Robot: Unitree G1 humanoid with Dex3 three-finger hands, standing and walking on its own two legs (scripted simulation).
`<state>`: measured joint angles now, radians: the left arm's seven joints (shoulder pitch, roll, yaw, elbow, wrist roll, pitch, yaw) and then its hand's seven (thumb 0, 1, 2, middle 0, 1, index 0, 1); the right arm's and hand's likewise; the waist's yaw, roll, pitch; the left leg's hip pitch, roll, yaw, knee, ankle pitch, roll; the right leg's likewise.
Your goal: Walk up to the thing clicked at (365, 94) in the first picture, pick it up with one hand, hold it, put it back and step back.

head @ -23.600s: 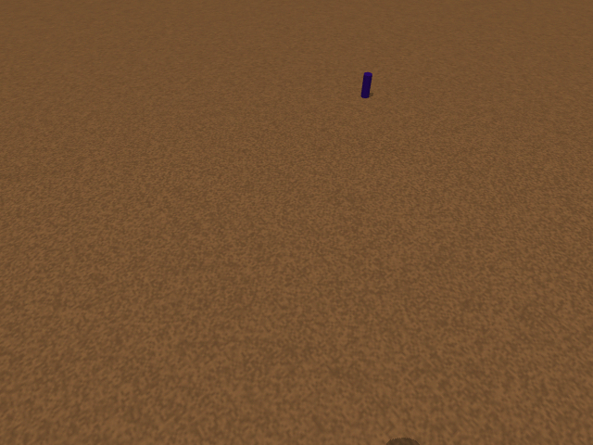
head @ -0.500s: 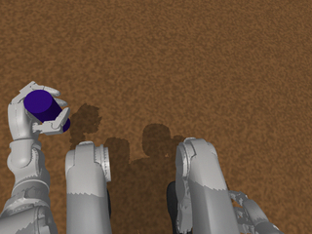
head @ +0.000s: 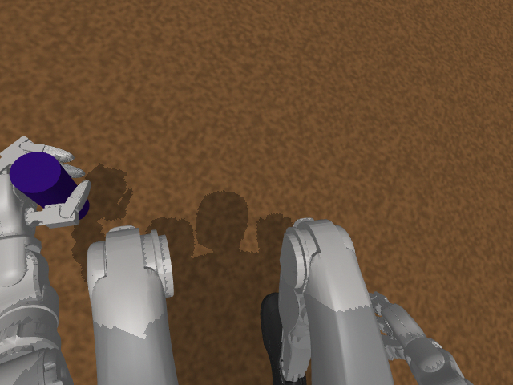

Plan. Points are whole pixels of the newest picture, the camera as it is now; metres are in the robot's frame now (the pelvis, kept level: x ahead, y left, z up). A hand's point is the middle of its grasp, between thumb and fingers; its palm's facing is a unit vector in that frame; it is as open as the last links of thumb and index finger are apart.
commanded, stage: lower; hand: left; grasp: from the side
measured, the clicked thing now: (56, 192) +0.38 +0.28 -0.10
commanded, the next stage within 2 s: loosen in 1.46 s
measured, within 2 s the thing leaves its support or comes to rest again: rests again in 1.36 s
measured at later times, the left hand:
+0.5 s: hand (72, 193) +0.39 +0.27 -0.14, palm faces +0.24 -0.97 +0.01, open 7.2 cm
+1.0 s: hand (79, 196) +0.40 +0.27 -0.17, palm faces +0.26 -0.96 +0.01, open 7.3 cm
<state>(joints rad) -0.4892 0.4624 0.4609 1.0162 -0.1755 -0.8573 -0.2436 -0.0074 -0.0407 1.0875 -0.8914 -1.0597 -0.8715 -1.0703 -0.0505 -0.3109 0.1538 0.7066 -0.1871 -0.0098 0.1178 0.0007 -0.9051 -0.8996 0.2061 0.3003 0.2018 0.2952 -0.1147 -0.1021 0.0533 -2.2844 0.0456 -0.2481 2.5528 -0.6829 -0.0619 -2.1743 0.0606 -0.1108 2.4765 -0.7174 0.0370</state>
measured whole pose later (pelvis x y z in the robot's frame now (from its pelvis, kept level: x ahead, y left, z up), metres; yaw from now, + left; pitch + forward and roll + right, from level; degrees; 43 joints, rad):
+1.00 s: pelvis -0.02 +0.02 -0.02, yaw -6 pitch +11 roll -16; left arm -0.53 0.73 0.50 1.35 -0.15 -1.10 -0.09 -0.01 -0.05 1.09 -0.90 -1.05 -0.88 -1.06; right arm -0.17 -0.37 0.46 0.58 -0.34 -0.01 0.14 0.00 -0.90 -0.89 0.21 0.30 0.20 0.30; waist -0.21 -0.26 0.27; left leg -2.22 0.03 -0.41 2.67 -0.69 -0.04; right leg -2.05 0.12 -0.22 2.46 -0.67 0.07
